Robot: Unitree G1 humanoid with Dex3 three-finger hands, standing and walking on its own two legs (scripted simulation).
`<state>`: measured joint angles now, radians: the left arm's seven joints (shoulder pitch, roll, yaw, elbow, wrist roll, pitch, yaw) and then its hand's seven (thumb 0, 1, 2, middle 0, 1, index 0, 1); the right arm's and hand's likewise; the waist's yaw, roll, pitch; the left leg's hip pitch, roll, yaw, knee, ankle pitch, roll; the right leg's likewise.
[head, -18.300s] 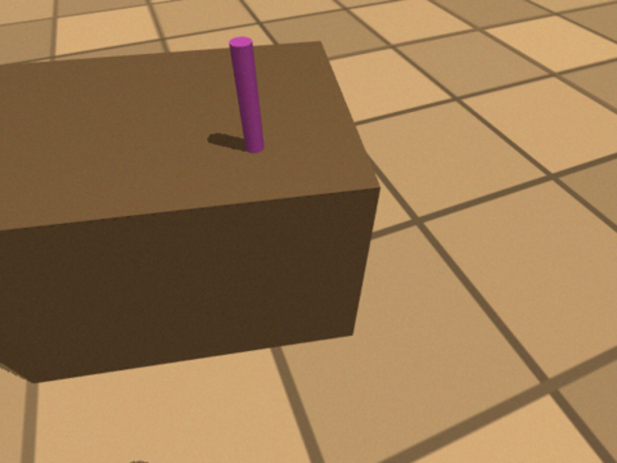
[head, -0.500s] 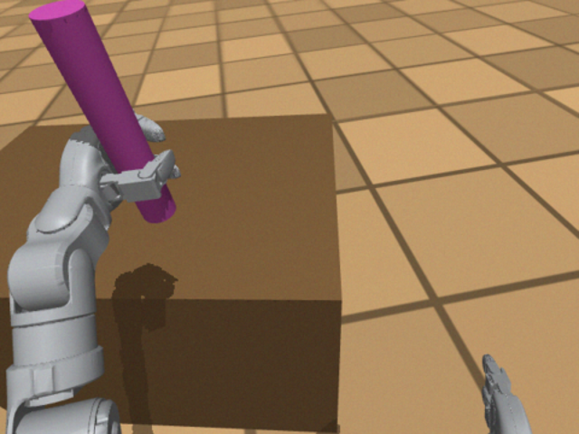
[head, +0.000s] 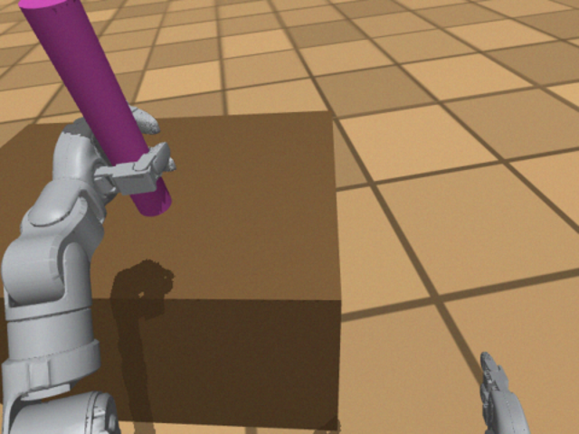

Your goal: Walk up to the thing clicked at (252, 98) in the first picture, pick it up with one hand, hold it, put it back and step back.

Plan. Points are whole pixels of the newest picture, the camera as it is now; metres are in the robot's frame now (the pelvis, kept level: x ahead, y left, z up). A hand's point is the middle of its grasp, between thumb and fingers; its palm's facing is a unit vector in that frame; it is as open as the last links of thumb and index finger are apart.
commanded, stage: hold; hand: left
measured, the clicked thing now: (114, 126) +0.34 +0.19 +0.31
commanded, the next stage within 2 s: crouch in 0.42 s
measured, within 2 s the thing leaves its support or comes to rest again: neither
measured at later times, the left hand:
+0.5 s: hand (144, 152) +0.35 +0.17 +0.27, palm faces +0.07 -1.00 -0.01, open 5.5 cm
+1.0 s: hand (179, 179) +0.41 +0.17 +0.18, palm faces +0.10 -1.00 +0.01, open 5.5 cm
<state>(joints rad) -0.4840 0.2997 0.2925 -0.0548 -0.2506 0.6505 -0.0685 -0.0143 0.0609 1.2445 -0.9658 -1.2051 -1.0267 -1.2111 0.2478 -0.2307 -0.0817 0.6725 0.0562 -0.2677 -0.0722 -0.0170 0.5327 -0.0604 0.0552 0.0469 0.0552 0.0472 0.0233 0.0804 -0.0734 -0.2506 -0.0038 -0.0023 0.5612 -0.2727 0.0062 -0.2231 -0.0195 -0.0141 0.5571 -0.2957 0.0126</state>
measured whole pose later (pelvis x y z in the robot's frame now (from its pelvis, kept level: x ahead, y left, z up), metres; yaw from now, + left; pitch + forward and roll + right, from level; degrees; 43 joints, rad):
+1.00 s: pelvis -0.01 +0.00 +0.00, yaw -1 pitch +1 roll +0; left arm -0.66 0.33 0.26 0.50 -0.18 0.33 -0.04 -0.01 0.07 1.23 -0.97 -1.20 -1.03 -1.20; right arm 0.24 -0.22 -0.05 0.68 0.03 -0.35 -0.06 -0.02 0.58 -0.04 0.06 0.05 0.06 0.05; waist -0.04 0.02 -0.04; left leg -0.36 0.00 0.01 0.59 -0.26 0.01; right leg -0.34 -0.01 0.00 0.59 -0.28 0.01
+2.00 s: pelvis +0.00 +0.01 -0.02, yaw -2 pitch +12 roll -2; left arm -0.90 0.46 0.34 1.05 -0.12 -0.15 -0.08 -0.01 0.08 1.23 -0.97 -1.20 -1.03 -1.19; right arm 0.25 -0.23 -0.02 0.45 0.00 -0.14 -0.04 -0.02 0.54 -0.05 0.06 0.05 0.06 0.05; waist -0.14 0.01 -0.08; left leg -0.62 0.03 0.02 0.76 -0.34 0.01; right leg -0.58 0.01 0.01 0.70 -0.32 0.02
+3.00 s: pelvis +0.01 +0.01 -0.05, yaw -3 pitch +20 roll -3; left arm -0.95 0.55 0.40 1.17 -0.05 -0.28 -0.10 -0.01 0.08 1.22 -0.97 -1.19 -1.03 -1.19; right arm 0.29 -0.23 -0.01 0.22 -0.03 -0.07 0.00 -0.01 0.51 -0.06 0.06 0.05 0.06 0.05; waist -0.22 0.02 -0.13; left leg -0.90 0.05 -0.01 0.98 -0.44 0.01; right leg -0.84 0.03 -0.01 0.89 -0.41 0.02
